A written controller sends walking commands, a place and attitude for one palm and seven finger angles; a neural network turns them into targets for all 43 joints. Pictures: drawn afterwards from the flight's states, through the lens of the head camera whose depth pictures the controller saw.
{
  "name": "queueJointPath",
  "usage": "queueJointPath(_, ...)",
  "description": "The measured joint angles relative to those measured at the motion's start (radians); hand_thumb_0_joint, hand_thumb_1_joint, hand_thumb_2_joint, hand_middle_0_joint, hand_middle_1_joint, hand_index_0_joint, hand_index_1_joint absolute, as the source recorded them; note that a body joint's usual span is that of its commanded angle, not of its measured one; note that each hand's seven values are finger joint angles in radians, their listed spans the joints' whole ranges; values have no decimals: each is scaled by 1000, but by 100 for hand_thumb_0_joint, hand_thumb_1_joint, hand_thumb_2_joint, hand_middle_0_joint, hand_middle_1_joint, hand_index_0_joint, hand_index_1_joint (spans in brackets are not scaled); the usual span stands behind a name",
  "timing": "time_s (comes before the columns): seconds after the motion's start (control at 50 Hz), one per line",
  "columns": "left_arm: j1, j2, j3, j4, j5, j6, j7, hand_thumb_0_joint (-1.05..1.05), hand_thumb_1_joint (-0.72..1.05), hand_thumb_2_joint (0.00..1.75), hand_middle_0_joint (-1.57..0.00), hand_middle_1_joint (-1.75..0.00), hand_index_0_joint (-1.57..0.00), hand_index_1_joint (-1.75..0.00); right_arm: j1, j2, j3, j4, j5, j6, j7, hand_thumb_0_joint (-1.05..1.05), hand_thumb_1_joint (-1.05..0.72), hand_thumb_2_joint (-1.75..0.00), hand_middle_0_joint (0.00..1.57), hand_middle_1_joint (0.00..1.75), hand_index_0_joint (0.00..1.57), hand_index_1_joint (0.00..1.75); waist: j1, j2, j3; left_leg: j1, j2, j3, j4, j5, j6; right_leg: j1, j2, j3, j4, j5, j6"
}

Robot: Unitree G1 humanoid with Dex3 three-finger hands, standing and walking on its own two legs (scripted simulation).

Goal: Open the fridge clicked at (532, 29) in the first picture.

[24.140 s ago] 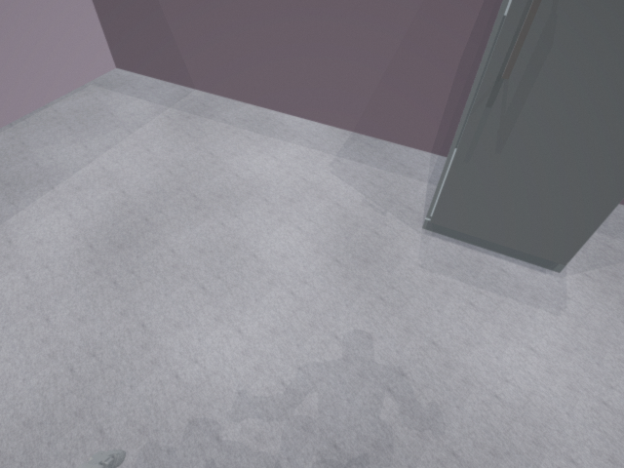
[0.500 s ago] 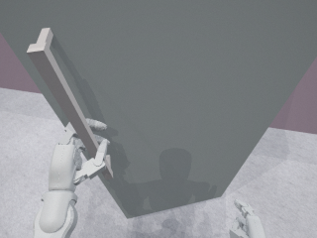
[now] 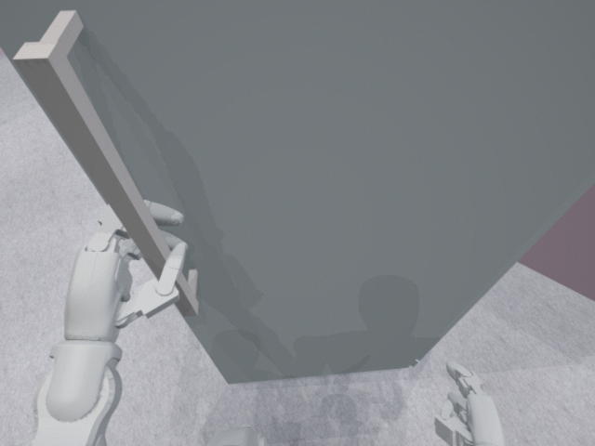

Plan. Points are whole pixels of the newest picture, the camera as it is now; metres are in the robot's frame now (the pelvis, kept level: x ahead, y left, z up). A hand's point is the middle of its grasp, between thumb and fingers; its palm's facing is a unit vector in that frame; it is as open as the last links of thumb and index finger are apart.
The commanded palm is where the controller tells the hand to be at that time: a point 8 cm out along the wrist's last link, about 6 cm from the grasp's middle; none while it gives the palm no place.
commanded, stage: walk backward, drawing the door open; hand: left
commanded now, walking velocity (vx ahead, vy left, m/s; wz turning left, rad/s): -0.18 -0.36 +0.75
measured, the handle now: (150, 217) +0.31 +0.16 +0.19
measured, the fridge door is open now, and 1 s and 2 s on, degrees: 41 80 79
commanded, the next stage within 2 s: stop walking and hold the door back in 0.90 s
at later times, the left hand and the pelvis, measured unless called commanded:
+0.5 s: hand (218, 442) +0.12 +0.07 +0.15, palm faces +0.58 -0.75 -0.33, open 6.4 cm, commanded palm +0.07 +0.09 +0.15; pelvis -0.05 -0.22 +0.00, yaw +21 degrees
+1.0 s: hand out of the picture +0.01 -0.05 +0.15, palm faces +0.83 -0.45 -0.34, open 6.4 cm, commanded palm -0.04 -0.04 +0.13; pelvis -0.04 -0.40 +0.00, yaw +40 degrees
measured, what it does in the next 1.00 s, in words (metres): steps to the right, turning left: left foot, then right foot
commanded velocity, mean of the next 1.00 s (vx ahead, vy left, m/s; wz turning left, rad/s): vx -0.17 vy -0.24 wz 0.72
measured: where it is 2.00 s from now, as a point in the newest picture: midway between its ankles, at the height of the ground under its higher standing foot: outside the picture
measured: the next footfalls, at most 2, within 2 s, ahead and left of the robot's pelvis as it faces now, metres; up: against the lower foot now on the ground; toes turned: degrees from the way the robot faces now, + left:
left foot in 0.04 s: +0.02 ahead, +0.09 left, +0.00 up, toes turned +9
right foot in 0.36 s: +0.04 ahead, -0.31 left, +0.00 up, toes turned +14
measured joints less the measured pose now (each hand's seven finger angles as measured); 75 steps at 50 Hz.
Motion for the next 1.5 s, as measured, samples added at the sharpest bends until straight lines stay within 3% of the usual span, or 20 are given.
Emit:
queueJointPath(0.04, -5, 1, 0, -40, -10, -12, 1, 0, 64, 77, -46, -140, -32, -140, 13, -8, 5, -40, -8, -19, -6, 1, -91, -90, 20, 30, 20, 30, 4, 4, -9, 96, 8, 4, -244, 141, 23, -77, 10, -20, 112, -39, 3)
queueJointPath(0.08, -60, 15, 10, -21, 7, -46, 6, -1, 64, 78, -46, -140, -31, -140, -8, 19, -3, -31, -20, -29, -6, 1, -91, -90, 20, 30, 20, 30, 13, -38, 43, 91, -4, -17, -230, 131, 58, -161, 27, 72, 330, -165, 56)
queueJointPath(0.16, -102, 24, 31, 25, 34, -35, 9, -1, 63, 79, -46, -140, -31, -140, -14, 58, 23, -3, -27, -25, 26, 1, -91, -90, 20, 30, 20, 30, 14, -34, 97, 125, 39, -122, -328, 211, 17, -266, 81, 158, 559, -148, 108)
queueJointPath(0.3, -105, 39, 73, 92, 5, 7, 30, 0, 66, 79, -46, -140, -29, -140, 26, 56, 27, -1, 3, -26, 44, 1, -91, -89, 21, 30, 21, 30, 39, 49, 58, 108, 137, -280, -442, 311, -54, -118, 48, 200, 196, -43, 121)
queueJointPath(0.38, -100, 67, 152, 112, -9, 26, 54, -3, 65, 80, -46, -140, -26, -140, 20, 49, 25, 8, 19, -17, 44, 1, -90, -89, 21, 30, 21, 30, 47, 28, -2, -35, 119, -315, -227, 103, -28, 15, 38, 177, -24, -2, 94)
queueJointPath(0.42, -99, 37, 167, 126, -5, 29, 59, -3, 66, 80, -46, -140, -26, -139, -19, 14, 9, 46, 15, -9, 34, 1, -91, -89, 21, 30, 21, 30, 38, 44, 16, -124, 68, -288, 85, -37, -11, -3, 35, 149, 34, -2, 64)
queueJointPath(0.48, -60, 38, 174, 129, -16, 23, 49, -2, 66, 79, -46, -140, -27, -139, -28, -16, -16, 58, 12, 7, 22, 1, -91, -89, 20, 30, 21, 30, 22, 25, 24, -161, 8, -150, 347, -75, -20, 20, 3, 110, 13, 4, 39)
queueJointPath(0.54, -32, 53, 167, 110, -23, 11, 42, -2, 66, 78, -46, -140, -29, -139, -10, -28, -22, 27, 10, 17, 5, 2, -91, -90, 20, 30, 20, 30, 8, -2, 28, -89, -9, -32, 252, -89, -18, 43, -16, 51, -29, 25, 21)
queueJointPath(0.62, -18, 69, 149, 43, -33, 1, 34, -2, 65, 78, -46, -140, -30, -138, 18, -37, -14, -24, 1, 13, -9, 1, -91, -90, 20, 30, 20, 30, 7, -27, 6, 67, -4, 23, -120, -6, -3, -5, -12, -29, 3, 16, -1)
queueJointPath(0.64, -17, 72, 147, 20, -37, -2, 35, -2, 64, 79, -46, -140, -31, -138, 24, -42, -11, -44, -1, 9, -11, 1, -91, -90, 20, 30, 20, 30, 9, -25, -4, 117, 1, 19, -239, 84, 3, -39, -8, -43, 52, -3, -4)
queueJointPath(0.66, -29, 80, 147, 11, -41, -12, 38, -3, 64, 79, -46, -140, -31, -138, 17, -34, -15, -48, -4, 2, -13, 1, -91, -90, 20, 30, 20, 30, 10, -42, 3, 121, -8, 15, -268, 133, 57, -82, -10, -23, 139, -53, 19)
queueJointPath(0.7, -62, 83, 146, 35, -25, -39, 37, -3, 64, 80, -46, -140, -32, -138, -5, -6, -13, -32, -8, -2, -7, 1, -91, -90, 20, 30, 20, 30, 23, -64, 45, 125, -8, -5, -253, 142, 87, -148, 26, 69, 345, -190, 68)
queueJointPath(0.78, -79, 84, 143, 71, 2, -16, 27, -2, 63, 79, -46, -140, -32, -139, -7, 40, 19, -6, -8, -13, 28, 1, -91, -90, 20, 30, 20, 30, 19, -34, 65, 158, 38, -107, -365, 227, 37, -228, 80, 140, 521, -141, 111)
queueJointPath(0.96, -50, 97, 183, 150, -39, 24, 54, -1, 66, 78, -46, -140, -29, -138, 42, 59, 53, -24, 19, -22, 49, 1, -90, -89, 21, 30, 21, 30, 38, 55, 1, 111, 116, -262, -462, 331, -36, -49, 64, 175, 139, -88, 128)
queueJointPath(1.0, -43, 123, 219, 154, -50, 36, 66, -3, 65, 79, -46, -140, -27, -136, 51, 63, 55, -29, 19, -23, 51, 1, -90, -89, 21, 30, 21, 30, 41, 32, -26, 53, 98, -276, -399, 281, -36, 55, 53, 160, -35, -54, 118)
queueJointPath(1.04, -57, 102, 246, 176, -44, 24, 73, -4, 65, 79, -46, -140, -26, -135, 22, 35, 45, -3, 19, -19, 47, 1, -90, -89, 21, 30, 21, 30, 46, 44, -14, -43, 74, -284, -174, 90, -23, 38, 58, 139, -28, 26, 64)
queueJointPath(1.1, -112, 84, 227, 297, -28, -19, 60, -6, 64, 80, -46, -140, -28, -136, 3, -20, 19, 71, 11, -7, 28, 1, -91, -89, 21, 30, 21, 30, 70, 39, -14, -144, -15, -227, 212, 9, -21, 34, 25, 122, -15, 13, 28)
queueJointPath(1.16, -207, 101, 201, 487, -23, -64, 47, -8, 61, 81, -46, -140, -33, -137, 7, -67, 5, 100, 16, 16, 8, 1, -91, -89, 20, 30, 21, 30, 70, 31, -31, -152, -60, -157, 349, 85, -30, 57, -11, 99, -60, 40, 22)
queueJointPath(1.34, -531, 115, 162, 926, -28, -104, 38, -9, 60, 81, -46, -140, -43, -140, 15, -152, -20, 79, 36, 55, 22, 1, -91, -90, 20, 30, 20, 30, 54, 22, -57, 8, -60, -115, 76, 152, 1, 52, -41, 26, -139, 128, 2)
queueJointPath(1.5, -787, 143, 156, 1177, 7, -132, 29, -7, 61, 82, -46, -140, -45, -140, 32, -137, -9, 73, 38, 44, 28, 1, -91, -90, 20, 30, 20, 30, 43, -38, -49, 108, -47, -58, -164, 46, 39, -13, -49, 40, -220, 209, -7)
